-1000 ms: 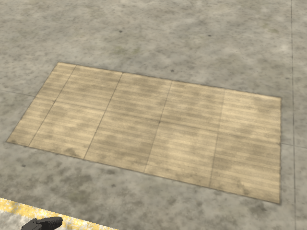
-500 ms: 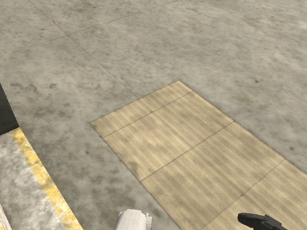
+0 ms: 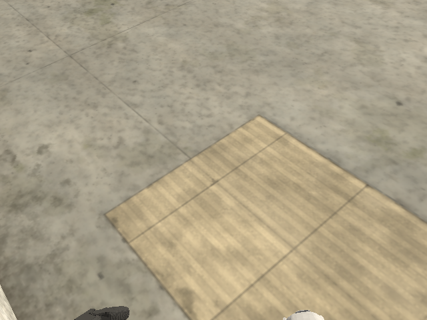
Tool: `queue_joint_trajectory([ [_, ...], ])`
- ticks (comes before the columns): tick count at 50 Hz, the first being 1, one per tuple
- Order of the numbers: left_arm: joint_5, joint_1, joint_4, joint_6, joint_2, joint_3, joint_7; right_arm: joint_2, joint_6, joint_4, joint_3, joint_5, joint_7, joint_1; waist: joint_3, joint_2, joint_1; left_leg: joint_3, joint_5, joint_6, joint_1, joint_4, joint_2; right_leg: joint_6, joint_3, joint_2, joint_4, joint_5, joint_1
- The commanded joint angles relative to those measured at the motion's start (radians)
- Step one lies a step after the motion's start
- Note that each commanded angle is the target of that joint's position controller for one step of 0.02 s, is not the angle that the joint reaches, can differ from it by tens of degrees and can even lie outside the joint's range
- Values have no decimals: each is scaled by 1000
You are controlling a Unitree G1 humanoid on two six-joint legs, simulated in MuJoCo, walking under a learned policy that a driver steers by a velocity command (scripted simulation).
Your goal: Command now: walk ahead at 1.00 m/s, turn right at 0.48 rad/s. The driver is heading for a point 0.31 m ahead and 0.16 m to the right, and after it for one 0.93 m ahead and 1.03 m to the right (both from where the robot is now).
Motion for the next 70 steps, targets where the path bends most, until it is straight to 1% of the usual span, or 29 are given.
queue_joint_trajectory([
  [1, 37, 50, -41, 14, 108, 36, -10, -216, -32, -125, -32, 40, -42, -183, 178, 49, 124, -405, -235, 165, -260, -592, 392, -8, -11, -111, -119, 143, 28],
  [5, 35, 24, 9, -34, 158, 68, -48, -249, -23, -144, -46, 20, 2, -212, 93, 76, 97, -17, 422, 93, -223, -494, 237, -92, -416, 38, -513, 92, 633],
  [7, 44, 513, 131, -49, 301, 153, -69, -359, -10, -176, -70, 33, 23, -336, -147, 44, 391, -1, 1107, 58, -88, 134, 179, -143, -512, 240, -743, 63, 1083],
  [8, 46, 577, 189, -48, 322, 151, -79, -204, -40, -225, -45, 43, 25, -426, -35, -226, 376, -64, 369, 18, -433, 742, 42, -235, -201, 182, -822, 110, 1190],
  [9, 76, 437, 124, -74, 300, 99, -98, -15, -92, -305, 5, 29, 45, -169, -262, -613, 102, -294, -11, 48, -603, 903, -45, -423, 586, -17, -1128, -195, 1277],
  [10, 83, 460, 104, -97, 193, 82, -100, -82, -115, -359, -3, 38, 45, -337, -245, -440, 171, -376, 97, 105, -676, 826, -25, -406, 834, -87, -1385, -491, 1247],
  [12, 100, 439, 144, -136, 183, 93, -97, -61, -100, -391, 3, 59, 31, -587, -51, -19, 177, -326, 190, 127, -696, 675, 17, -349, 667, -81, -1293, -384, 1042],
  [17, 43, 318, 83, -140, 139, 75, -45, -103, -62, -413, 7, 25, 76, -669, -21, 57, 79, -296, 316, 56, -418, 41, 45, -347, 284, 26, -1250, 21, 768],
  [23, 33, 363, 92, -114, 177, 104, -14, -162, -58, -484, -19, 75, 74, -761, 15, -77, 94, -230, 677, -25, -3, -431, -24, -247, 204, 59, -1338, 14, 656],
  [26, 75, 239, 31, -102, 204, 120, -30, -253, -47, -401, -79, 91, 36, -313, -241, -96, -160, -238, 487, 0, 483, -307, 24, -153, 120, 130, -824, 455, 587],
  [27, 114, 218, -11, -111, 88, 81, -42, -305, -29, -352, -81, 81, 27, -52, -410, 109, -214, -460, 179, 32, 788, -272, 183, -140, 90, 180, -444, 65, 407],
  [28, 13, 455, -37, -112, -5, 53, -39, -357, -44, -363, -72, 11, 50, -104, -491, 632, -29, -1136, -133, 209, 862, -619, 440, -115, 28, 228, -93, -325, 182],
  [29, -22, 457, 5, -102, 78, 59, -25, -252, -42, -385, -59, 17, 57, -218, -339, 509, -27, -1203, -408, 251, 756, -704, 442, -127, -27, 132, -5, -213, 57],
  [32, 68, 158, -59, -86, 111, 64, -35, -134, -32, -336, -29, 16, 65, -332, -71, 51, 5, -668, 211, 195, 327, -666, 305, -151, -87, 29, -105, -67, 164],
  [35, 32, 96, -112, -59, 80, 57, -63, -63, -39, -252, -6, 25, 76, -306, -31, 76, 45, -401, 506, 151, 264, -655, 255, -160, -94, -34, -218, -74, 167],
  [42, 52, -123, -198, -77, 104, 28, -114, -242, -31, -201, -15, 26, 42, -267, 91, 21, 39, -60, 870, 65, 167, -740, 203, -138, -278, 13, -632, 269, 235],
  [45, 52, -153, -197, -87, 189, 60, -132, -325, -22, -194, -26, 16, 23, -161, 29, 104, 63, 8, 1467, 13, 252, -608, 199, -171, -421, 165, -771, 263, 476],
  [47, 46, 90, -125, -69, 284, 108, -125, -366, -4, -227, -37, 25, 7, -172, -88, 162, 208, 5, 1922, 6, 218, -254, 235, -231, -430, 248, -752, 163, 774],
  [48, 47, 394, -53, -62, 329, 140, -112, -380, -7, -275, -43, 30, 11, -277, -159, 165, 381, -8, 1756, -6, 12, 75, 224, -305, -318, 194, -911, 260, 1114],
  [49, 40, 479, 12, -52, 342, 133, -91, -222, -25, -306, -3, -1, 25, -288, -150, -73, 329, -28, 359, 1, -287, 540, 38, -345, -127, 79, -883, 296, 1358],
  [50, 83, 379, -55, -69, 408, 130, -87, -156, -64, -384, 34, 29, 45, -144, -386, -310, 162, -239, -34, -9, -580, 810, -47, -575, 443, -129, -1000, 62, 1597],
  [51, 85, 406, -70, -74, 345, 135, -71, -266, -97, -425, 19, 47, 61, -289, -453, -154, 259, -346, 126, 39, -656, 720, -7, -545, 636, -141, -1227, -303, 1582],
  [53, 81, 264, -68, -103, 298, 116, -75, -246, -104, -443, 20, 58, 55, -375, -136, 141, 127, -335, 238, 47, -583, 513, 52, -450, 543, -96, -1330, -242, 1155],
  [56, 79, 148, -64, -115, 226, 91, -70, -228, -47, -412, 10, 30, 54, -301, -10, 111, 11, -342, 239, -22, -406, 323, 108, -432, 314, 28, -1339, -54, 777],
  [61, 51, 179, -8, -99, 263, 107, -22, -119, -34, -507, 44, 11, 69, -569, 57, 35, 94, -190, 680, -69, -23, -213, 42, -323, 55, 175, -1327, -43, 352],
  [66, 46, 306, 48, -93, 233, 106, -22, -218, -34, -513, -2, 63, 75, -583, 19, -73, 126, -240, 647, -47, -59, -370, 67, -264, 141, 62, -1194, -56, 735],
  [68, 83, 274, 39, -80, 243, 103, -37, -282, -31, -457, -50, 71, 66, -305, -121, -86, -36, -182, 463, -1, 188, -312, 38, -205, 90, 75, -886, 349, 772],
  [69, 103, 248, 8, -83, 177, 77, -45, -323, -25, -419, -58, 57, 55, -63, -283, 0, -137, -336, 293, 40, 513, -234, 145, -164, 57, 106, -497, 303, 575],
  [70, 30, 511, 4, -100, 32, 40, -50, -436, -23, -371, -71, 17, 80, -23, -426, 576, 23, -1002, -117, 239, 740, -552, 396, -110, -13, 255, -101, -324, 281],
])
